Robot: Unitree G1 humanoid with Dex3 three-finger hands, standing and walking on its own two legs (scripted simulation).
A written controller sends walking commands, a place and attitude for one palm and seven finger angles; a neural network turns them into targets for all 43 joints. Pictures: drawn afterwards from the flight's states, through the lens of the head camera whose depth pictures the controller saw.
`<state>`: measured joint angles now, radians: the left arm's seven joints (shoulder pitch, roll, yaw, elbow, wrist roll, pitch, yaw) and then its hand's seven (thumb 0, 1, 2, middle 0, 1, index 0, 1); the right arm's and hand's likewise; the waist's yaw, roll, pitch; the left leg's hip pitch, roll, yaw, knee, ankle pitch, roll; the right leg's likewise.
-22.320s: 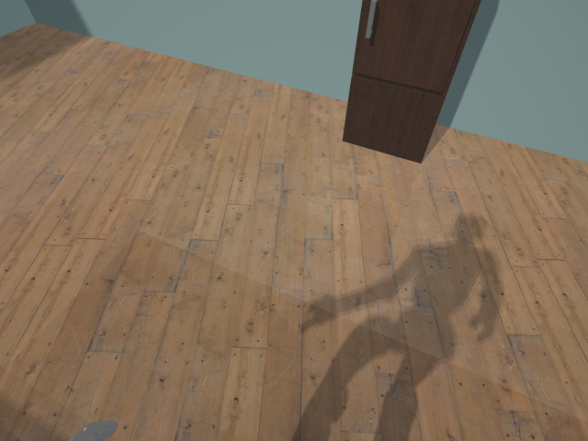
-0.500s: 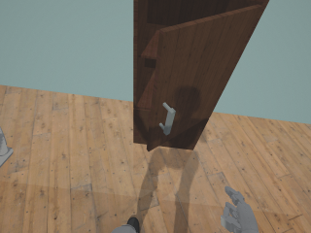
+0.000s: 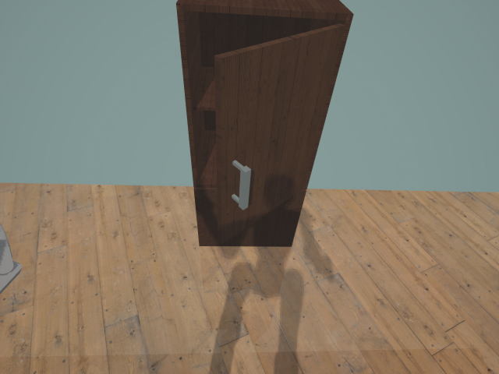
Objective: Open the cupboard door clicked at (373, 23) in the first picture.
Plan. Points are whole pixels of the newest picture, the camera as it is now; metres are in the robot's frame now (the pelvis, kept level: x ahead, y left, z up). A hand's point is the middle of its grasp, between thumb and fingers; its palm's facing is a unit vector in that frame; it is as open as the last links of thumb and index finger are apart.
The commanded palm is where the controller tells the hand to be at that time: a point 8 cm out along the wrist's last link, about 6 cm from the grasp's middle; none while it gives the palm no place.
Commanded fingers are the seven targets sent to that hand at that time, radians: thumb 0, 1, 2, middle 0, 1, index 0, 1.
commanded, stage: stop stepping back and stand still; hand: left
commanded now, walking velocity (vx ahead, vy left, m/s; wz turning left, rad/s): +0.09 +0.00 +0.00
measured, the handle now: (240, 185) +0.60 +0.07 -0.08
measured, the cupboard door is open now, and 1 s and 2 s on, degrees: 40 40 40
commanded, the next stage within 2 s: let the arm hang, fingers relaxed in 0.36 s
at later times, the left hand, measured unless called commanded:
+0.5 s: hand (28, 288) +0.17 +0.28 +0.14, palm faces +0.45 -0.77 -0.45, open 7.4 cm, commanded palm none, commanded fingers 0.00 0.90 0.90 -0.20 -0.30 -0.20 -0.30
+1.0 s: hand out of the picture -0.07 +0.19 -0.16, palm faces +0.10 -0.97 -0.24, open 7.2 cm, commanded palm none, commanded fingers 0.00 0.90 0.90 -0.20 -0.30 -0.20 -0.30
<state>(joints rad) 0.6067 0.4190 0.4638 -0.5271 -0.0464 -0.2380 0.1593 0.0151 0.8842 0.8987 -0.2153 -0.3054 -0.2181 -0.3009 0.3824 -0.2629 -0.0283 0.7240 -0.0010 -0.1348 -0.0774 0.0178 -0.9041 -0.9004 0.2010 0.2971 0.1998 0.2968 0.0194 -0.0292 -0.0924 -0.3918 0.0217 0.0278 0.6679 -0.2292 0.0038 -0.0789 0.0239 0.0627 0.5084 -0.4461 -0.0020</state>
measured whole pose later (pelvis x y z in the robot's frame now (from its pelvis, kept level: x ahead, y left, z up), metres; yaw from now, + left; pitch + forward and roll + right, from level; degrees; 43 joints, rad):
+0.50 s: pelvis -0.04 +0.01 +0.00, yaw +1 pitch +0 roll +0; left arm 0.42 0.36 0.35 -0.28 0.00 -0.20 0.13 0.01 0.89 0.90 -0.21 -0.30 -0.21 -0.30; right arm 0.25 -0.27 -0.03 0.71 -0.02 -0.14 -0.04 0.02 -0.90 -0.90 0.20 0.30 0.20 0.30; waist 0.02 0.03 -0.02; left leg -0.33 0.02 0.06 0.57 -0.23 0.02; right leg -0.23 -0.01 -0.05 0.65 -0.39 -0.01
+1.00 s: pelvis -0.04 +0.00 +0.02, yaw +4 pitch -2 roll +0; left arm 0.29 0.18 0.02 1.11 0.00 0.02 0.03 -0.01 0.94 0.90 -0.20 -0.30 -0.20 -0.30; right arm 0.30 -0.15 -0.01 1.13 -0.03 0.02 -0.02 0.01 -0.91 -0.90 0.20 0.30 0.20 0.30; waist 0.00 0.02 0.07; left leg -0.24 0.02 0.00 0.43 -0.17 -0.01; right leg -0.16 0.04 -0.02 0.43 -0.24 -0.04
